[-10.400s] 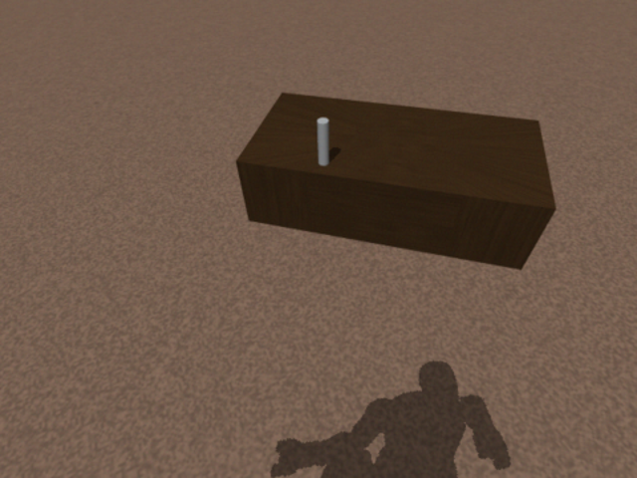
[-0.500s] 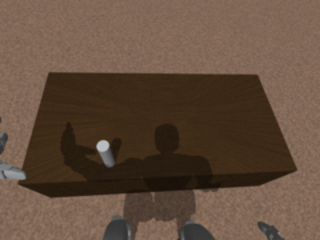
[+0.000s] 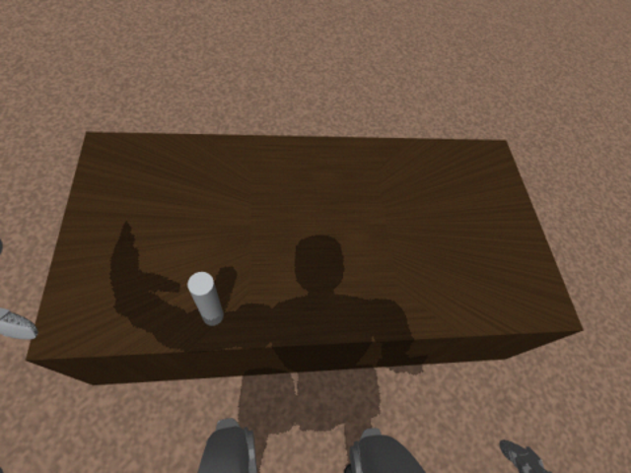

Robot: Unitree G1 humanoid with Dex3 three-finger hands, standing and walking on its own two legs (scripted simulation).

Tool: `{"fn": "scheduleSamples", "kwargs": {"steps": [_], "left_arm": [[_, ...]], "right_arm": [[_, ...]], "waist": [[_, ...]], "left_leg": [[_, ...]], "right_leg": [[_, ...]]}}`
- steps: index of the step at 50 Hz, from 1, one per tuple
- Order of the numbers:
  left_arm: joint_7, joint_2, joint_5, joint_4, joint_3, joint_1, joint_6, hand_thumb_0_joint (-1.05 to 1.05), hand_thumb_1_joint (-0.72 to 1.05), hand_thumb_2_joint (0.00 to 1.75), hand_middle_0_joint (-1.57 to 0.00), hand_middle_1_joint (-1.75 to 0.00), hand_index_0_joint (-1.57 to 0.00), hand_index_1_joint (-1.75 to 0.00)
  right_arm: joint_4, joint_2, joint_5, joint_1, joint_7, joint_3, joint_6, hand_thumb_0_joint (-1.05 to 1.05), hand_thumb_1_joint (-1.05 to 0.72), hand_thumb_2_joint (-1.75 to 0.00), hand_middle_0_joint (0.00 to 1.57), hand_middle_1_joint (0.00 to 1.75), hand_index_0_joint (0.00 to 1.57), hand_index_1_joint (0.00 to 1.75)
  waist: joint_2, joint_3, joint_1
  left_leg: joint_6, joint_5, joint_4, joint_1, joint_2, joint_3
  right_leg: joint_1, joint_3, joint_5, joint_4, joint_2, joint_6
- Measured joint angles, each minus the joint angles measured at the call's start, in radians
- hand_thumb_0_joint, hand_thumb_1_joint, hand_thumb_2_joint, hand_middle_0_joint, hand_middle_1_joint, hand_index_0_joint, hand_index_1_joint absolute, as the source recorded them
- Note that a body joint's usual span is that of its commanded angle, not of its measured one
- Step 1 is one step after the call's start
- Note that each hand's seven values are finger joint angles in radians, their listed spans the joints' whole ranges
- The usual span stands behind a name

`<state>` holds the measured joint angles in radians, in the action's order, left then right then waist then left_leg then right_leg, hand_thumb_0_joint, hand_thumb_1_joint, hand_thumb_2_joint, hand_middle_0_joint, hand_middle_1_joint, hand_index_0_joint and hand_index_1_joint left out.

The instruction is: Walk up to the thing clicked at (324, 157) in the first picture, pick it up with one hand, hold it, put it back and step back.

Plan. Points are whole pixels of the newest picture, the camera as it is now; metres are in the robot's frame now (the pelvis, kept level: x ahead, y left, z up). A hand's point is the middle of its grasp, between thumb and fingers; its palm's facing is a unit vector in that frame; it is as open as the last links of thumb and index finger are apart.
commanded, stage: go down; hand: left
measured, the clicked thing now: (207, 301) +0.43 +0.16 -0.27
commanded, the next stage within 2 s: none
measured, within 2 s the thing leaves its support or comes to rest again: neither
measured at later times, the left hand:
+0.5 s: hand (2, 266) +0.39 +0.35 -0.01, palm faces +0.09 -0.99 -0.09, open 17.5 cm
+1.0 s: hand out of the picture +0.40 +0.36 +0.00, palm faces +0.09 -0.99 -0.08, open 17.5 cm
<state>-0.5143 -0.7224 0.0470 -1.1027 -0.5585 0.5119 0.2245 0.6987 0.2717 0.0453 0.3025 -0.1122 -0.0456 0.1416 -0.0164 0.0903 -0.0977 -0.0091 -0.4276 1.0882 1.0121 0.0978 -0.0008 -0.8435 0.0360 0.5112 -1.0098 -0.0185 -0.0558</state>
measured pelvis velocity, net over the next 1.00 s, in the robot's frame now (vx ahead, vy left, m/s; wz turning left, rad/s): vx -0.01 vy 0.00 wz -0.01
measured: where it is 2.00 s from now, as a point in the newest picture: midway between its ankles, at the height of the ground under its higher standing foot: outside the picture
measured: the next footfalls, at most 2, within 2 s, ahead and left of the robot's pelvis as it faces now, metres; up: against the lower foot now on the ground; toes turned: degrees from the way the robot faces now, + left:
none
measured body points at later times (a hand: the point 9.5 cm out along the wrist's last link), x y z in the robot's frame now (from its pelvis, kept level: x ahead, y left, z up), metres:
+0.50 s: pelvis +0.00 +0.00 -0.01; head +0.13 +0.05 +0.41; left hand +0.38 +0.41 +0.00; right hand +0.06 -0.27 -0.10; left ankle +0.04 +0.11 -0.66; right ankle -0.02 -0.16 -0.66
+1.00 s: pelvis -0.01 +0.00 -0.02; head +0.14 +0.05 +0.40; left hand +0.39 +0.41 +0.01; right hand +0.06 -0.28 -0.11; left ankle +0.04 +0.11 -0.66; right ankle -0.02 -0.16 -0.66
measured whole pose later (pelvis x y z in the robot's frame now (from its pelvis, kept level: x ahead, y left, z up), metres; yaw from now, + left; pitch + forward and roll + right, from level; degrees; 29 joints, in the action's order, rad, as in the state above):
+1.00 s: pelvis -0.01 +0.00 -0.02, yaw +0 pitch +23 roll -6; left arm -0.60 -0.84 0.07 -1.16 -0.63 0.63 0.25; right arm 0.68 0.29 0.05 0.30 -0.11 -0.08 0.13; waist -0.01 0.09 -0.13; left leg 0.00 -0.45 1.19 1.16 0.10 -0.03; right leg -0.98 0.05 0.54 -1.12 -0.01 -0.05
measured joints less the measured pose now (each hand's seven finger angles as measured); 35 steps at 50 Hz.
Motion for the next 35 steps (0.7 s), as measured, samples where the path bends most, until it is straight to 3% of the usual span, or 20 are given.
{"fn": "scheduleSamples", "kwargs": {"steps": [35], "left_arm": [[-0.059,-0.091,0.008,-0.066,-0.051,0.114,0.035,-0.01,-0.55,0.07,-0.07,-0.04,-0.05,-0.06]], "right_arm": [[-0.013,0.011,0.01,-0.001,0.012,-0.029,-0.004,0.01,-0.91,-0.9,0.21,0.3,0.21,0.3]], "waist": [[0.001,0.0,-0.024]], "left_leg": [[0.0,-0.017,0.09,0.125,0.002,-0.022]], "right_leg": [[-0.116,0.012,0.026,-0.091,0.004,0.002]]}}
